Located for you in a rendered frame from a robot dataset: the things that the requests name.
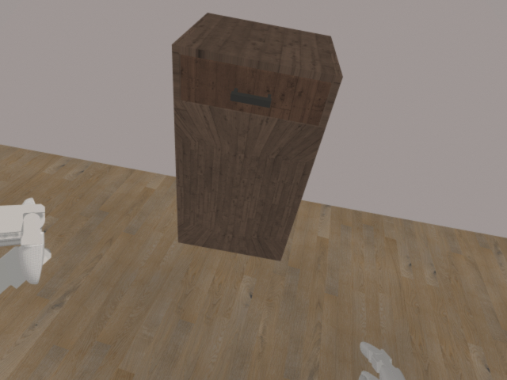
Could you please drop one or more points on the right robot hand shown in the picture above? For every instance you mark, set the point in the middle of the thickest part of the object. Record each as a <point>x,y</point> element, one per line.
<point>381,362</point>

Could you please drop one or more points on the handle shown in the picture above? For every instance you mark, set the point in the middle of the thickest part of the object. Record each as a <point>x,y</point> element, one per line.
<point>250,99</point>

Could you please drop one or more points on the cabinet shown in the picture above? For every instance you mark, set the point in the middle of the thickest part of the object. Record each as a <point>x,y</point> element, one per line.
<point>241,176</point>

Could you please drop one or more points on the left robot hand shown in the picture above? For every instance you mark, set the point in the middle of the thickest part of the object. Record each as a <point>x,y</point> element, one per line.
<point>22,225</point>

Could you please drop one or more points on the drawer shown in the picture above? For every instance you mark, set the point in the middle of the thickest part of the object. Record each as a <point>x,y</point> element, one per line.
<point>294,98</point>

